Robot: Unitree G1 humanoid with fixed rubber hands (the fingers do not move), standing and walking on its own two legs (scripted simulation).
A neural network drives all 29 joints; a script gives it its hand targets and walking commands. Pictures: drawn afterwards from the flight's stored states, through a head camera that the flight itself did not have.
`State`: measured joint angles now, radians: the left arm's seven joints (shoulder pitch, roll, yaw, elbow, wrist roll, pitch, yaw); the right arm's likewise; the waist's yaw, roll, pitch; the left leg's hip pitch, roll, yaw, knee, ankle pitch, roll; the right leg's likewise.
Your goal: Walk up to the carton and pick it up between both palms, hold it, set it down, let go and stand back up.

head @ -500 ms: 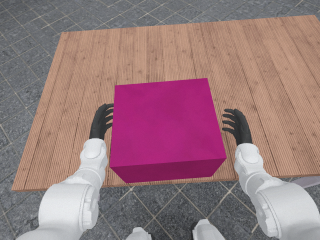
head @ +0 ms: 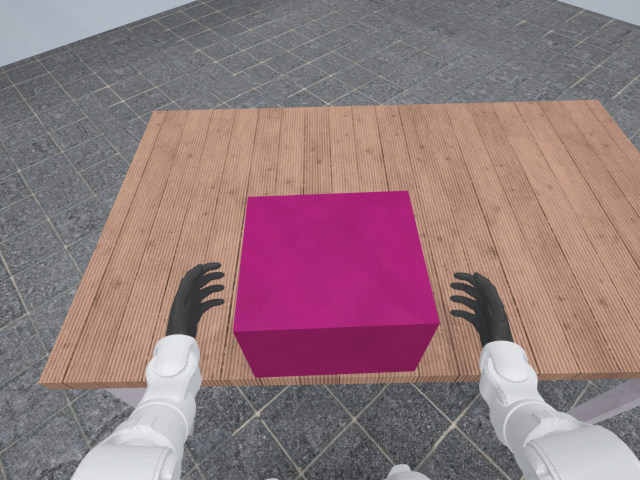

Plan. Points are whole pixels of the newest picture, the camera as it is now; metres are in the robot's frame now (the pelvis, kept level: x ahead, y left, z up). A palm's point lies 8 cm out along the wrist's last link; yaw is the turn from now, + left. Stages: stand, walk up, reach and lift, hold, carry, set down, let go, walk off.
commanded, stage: set down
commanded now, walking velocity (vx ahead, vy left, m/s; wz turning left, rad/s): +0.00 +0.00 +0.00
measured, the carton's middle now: (331, 284) +0.41 +0.00 -0.06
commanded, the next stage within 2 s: none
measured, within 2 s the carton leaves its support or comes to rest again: neither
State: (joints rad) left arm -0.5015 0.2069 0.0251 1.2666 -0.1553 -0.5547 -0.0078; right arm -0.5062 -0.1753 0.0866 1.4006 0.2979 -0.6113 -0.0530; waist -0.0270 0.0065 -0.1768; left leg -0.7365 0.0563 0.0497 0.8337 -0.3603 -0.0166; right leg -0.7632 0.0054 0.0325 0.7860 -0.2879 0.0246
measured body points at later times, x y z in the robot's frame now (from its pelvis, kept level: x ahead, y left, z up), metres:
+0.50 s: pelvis +0.02 +0.00 +0.02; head +0.04 +0.00 +0.47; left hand +0.27 +0.22 -0.01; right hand +0.25 -0.23 -0.03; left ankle +0.02 +0.12 -0.70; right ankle +0.05 -0.13 -0.70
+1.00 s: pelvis +0.05 +0.00 +0.03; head +0.02 +0.01 +0.48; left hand +0.22 +0.24 -0.02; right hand +0.20 -0.23 -0.04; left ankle +0.02 +0.12 -0.70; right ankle +0.05 -0.13 -0.70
